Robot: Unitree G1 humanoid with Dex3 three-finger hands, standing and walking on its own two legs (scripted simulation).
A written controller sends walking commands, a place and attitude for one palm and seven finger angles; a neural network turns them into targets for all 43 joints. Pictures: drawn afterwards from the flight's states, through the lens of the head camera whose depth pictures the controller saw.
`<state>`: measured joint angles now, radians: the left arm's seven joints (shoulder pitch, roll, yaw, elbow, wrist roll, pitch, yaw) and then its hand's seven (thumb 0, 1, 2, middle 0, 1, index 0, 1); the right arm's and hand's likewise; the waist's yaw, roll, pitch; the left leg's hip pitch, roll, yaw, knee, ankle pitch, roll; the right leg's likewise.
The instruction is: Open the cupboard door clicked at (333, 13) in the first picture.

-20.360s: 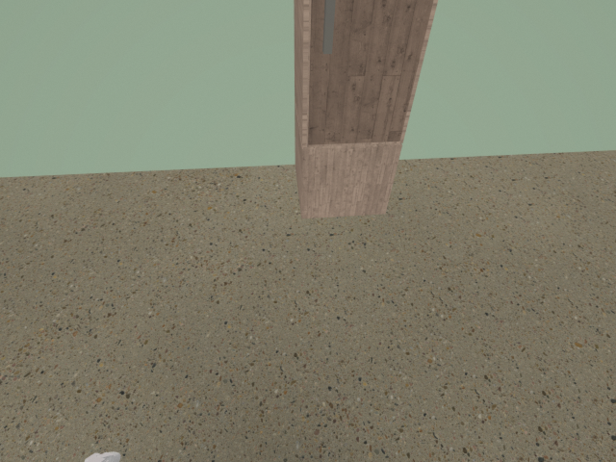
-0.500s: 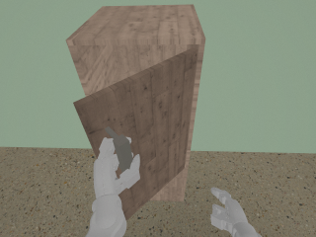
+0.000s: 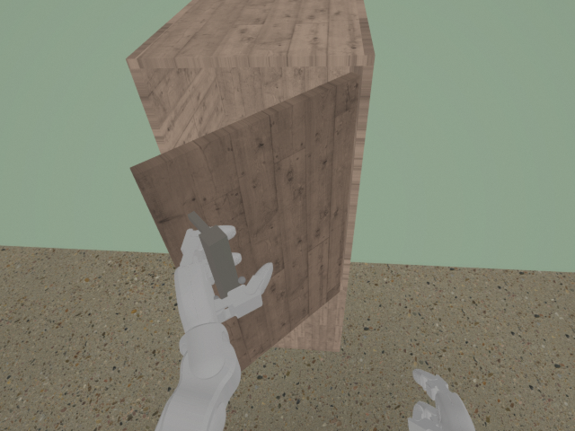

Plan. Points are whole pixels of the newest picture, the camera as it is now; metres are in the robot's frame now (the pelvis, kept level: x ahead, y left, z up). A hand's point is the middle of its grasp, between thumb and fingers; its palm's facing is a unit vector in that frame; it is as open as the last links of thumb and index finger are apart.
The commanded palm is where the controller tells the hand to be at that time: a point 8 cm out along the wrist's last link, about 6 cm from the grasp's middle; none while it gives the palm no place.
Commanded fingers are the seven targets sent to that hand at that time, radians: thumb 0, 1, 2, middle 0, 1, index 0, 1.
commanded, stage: open thumb and fingers to let go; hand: left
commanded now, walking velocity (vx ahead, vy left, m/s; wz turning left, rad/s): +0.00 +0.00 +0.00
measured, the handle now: (214, 261) +0.32 +0.13 +0.10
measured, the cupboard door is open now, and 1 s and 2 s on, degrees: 45 47 47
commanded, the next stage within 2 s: slide the hand sideways off the handle in 0.48 s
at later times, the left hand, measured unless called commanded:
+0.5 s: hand (228, 283) +0.28 +0.10 +0.11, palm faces +0.29 -0.96 -0.02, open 15.4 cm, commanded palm +0.23 +0.12 +0.10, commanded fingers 0.00 -0.50 0.30 -0.15 -0.30 -0.15 -0.30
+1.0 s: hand (227, 315) +0.23 +0.09 +0.11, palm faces -0.09 -1.00 +0.00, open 16.4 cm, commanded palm +0.20 +0.14 +0.10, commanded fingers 0.00 -0.50 0.30 -0.15 -0.30 -0.15 -0.30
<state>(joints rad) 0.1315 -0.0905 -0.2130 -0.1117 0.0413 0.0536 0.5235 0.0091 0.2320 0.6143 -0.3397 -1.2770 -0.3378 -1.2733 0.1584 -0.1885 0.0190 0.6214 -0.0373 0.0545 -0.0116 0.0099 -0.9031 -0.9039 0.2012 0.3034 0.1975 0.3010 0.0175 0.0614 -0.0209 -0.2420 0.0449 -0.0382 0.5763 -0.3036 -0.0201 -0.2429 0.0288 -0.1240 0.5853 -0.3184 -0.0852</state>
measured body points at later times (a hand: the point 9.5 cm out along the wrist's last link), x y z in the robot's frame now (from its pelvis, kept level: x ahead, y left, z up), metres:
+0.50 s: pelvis -0.01 +0.05 +0.00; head -0.04 +0.04 +0.45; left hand +0.25 +0.15 +0.11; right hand +0.18 -0.15 -0.08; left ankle +0.00 +0.16 -0.73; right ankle +0.00 -0.06 -0.73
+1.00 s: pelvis -0.02 +0.06 -0.01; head -0.05 +0.05 +0.44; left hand +0.23 +0.15 +0.11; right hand +0.15 -0.15 -0.09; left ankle +0.00 +0.16 -0.73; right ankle +0.00 -0.06 -0.73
